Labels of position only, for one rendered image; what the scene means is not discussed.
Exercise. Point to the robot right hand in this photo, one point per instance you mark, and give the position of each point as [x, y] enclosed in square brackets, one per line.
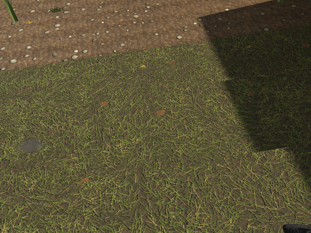
[296, 228]

